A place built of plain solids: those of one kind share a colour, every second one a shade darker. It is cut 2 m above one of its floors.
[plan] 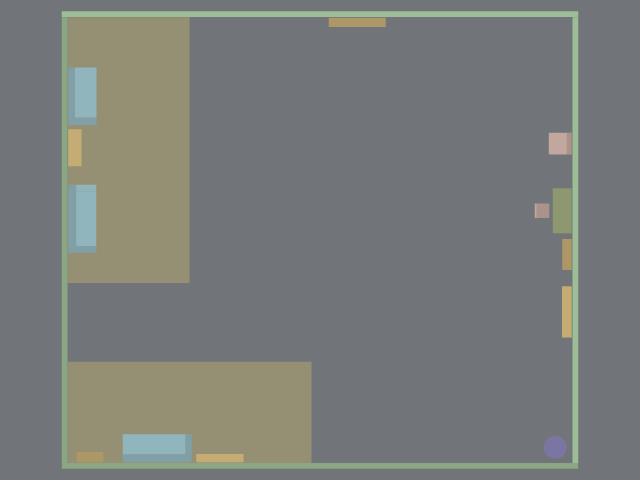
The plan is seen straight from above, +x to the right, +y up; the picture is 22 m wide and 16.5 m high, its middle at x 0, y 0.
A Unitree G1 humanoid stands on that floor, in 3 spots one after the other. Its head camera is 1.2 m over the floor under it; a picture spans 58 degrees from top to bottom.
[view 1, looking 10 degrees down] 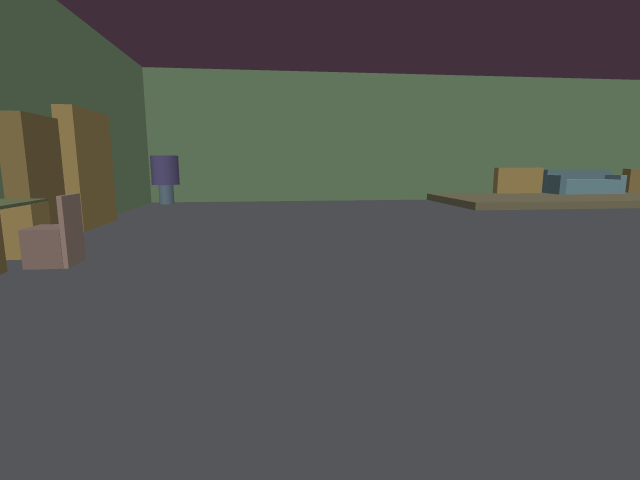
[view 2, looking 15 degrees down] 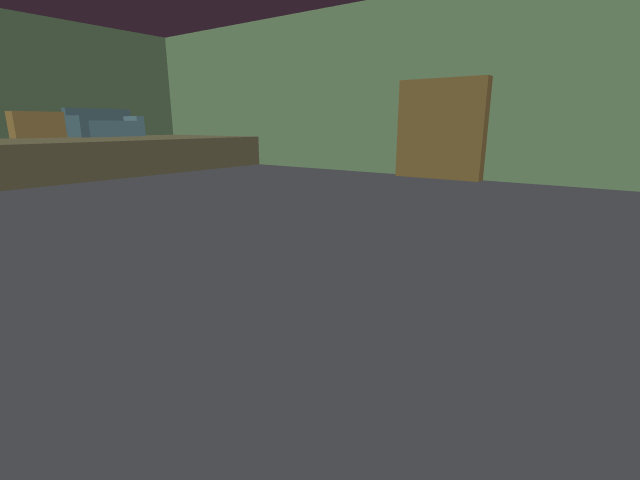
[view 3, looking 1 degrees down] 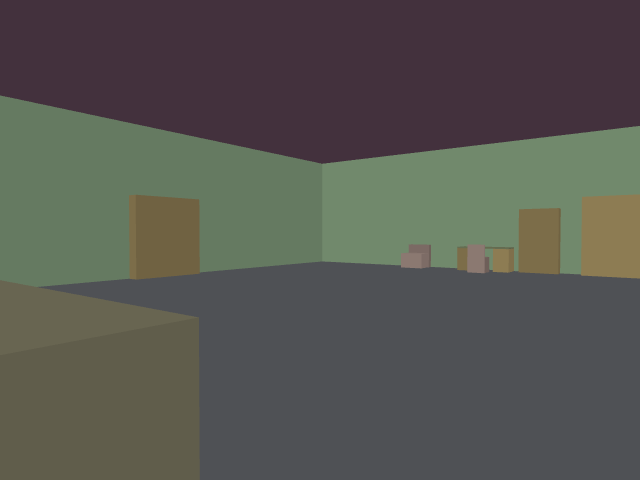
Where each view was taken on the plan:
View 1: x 5.08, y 6.47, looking -97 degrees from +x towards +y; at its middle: ground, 6.91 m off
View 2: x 4.97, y -2.17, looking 126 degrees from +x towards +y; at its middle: ground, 4.64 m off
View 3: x -5.67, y -3.03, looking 37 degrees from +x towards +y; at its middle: wall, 17.77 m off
